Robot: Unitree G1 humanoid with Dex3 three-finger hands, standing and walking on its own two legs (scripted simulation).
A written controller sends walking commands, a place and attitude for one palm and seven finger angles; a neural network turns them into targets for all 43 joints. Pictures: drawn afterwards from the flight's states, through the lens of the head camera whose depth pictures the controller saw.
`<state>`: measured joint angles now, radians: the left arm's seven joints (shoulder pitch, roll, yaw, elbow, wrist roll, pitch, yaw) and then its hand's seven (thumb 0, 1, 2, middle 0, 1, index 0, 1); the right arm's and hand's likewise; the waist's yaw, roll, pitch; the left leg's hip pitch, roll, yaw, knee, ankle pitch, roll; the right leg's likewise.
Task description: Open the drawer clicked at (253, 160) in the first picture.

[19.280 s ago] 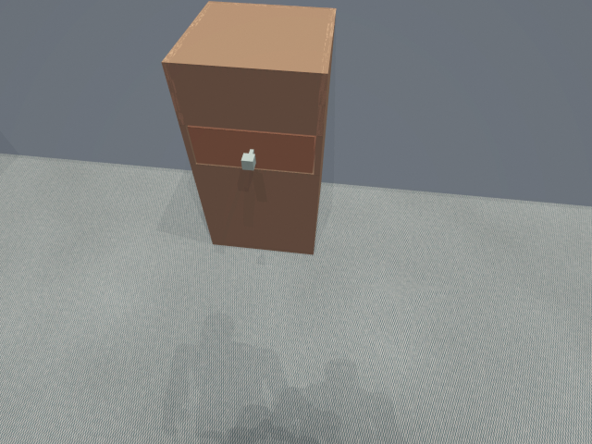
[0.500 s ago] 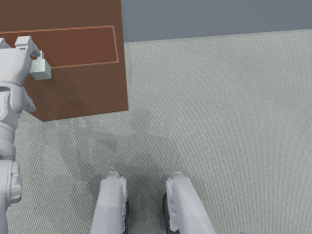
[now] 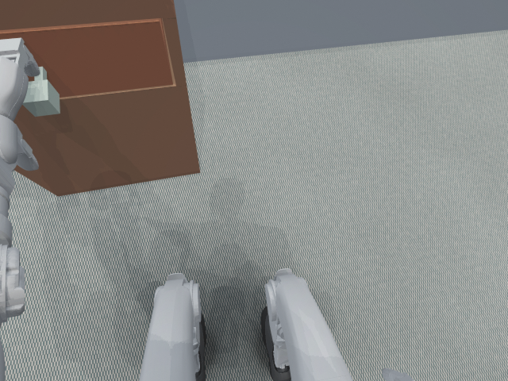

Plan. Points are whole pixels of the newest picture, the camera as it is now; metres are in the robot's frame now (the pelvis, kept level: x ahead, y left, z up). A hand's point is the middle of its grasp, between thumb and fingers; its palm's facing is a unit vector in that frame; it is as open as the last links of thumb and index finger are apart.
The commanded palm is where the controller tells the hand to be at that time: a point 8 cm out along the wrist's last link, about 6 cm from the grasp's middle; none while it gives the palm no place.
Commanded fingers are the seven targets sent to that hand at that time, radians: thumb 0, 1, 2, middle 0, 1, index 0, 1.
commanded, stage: lower the fingers behind the handle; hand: left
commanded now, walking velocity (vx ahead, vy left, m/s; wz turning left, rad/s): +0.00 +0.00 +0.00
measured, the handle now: (40, 88) +0.56 +0.31 -0.02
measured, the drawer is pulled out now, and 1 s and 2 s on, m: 0.00 0.00 0.00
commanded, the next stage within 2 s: lift the fingers back up to retry in 0.14 s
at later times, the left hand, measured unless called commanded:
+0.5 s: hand (15, 108) +0.51 +0.33 +0.00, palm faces -0.07 -0.02 -1.00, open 13.8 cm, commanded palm +0.51 +0.30 +0.05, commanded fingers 0.00 -0.50 0.30 -0.30 -1.20 -0.30 -1.20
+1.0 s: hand out of the picture +0.51 +0.34 +0.05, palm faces -0.08 -0.05 -1.00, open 13.8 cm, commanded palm +0.51 +0.31 +0.10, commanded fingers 0.00 -0.50 0.30 -0.30 -1.20 -0.30 -1.20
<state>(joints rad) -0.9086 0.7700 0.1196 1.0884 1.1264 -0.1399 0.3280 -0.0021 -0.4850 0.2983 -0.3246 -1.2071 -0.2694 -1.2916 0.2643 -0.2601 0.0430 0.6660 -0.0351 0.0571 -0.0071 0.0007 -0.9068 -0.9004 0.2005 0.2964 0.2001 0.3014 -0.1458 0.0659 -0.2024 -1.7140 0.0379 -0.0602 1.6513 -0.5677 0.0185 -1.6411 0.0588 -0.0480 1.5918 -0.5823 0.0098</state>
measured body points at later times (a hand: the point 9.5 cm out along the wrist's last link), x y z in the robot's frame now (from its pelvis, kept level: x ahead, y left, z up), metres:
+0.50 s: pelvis +0.02 +0.01 +0.03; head +0.22 +0.03 +0.43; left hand +0.51 +0.33 +0.05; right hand +0.08 -0.26 -0.11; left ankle +0.07 +0.11 -0.52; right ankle +0.07 -0.12 -0.52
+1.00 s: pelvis +0.04 +0.02 +0.09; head +0.22 +0.05 +0.50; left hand +0.51 +0.34 +0.11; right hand +0.09 -0.26 -0.04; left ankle +0.07 +0.11 -0.52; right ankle +0.07 -0.12 -0.52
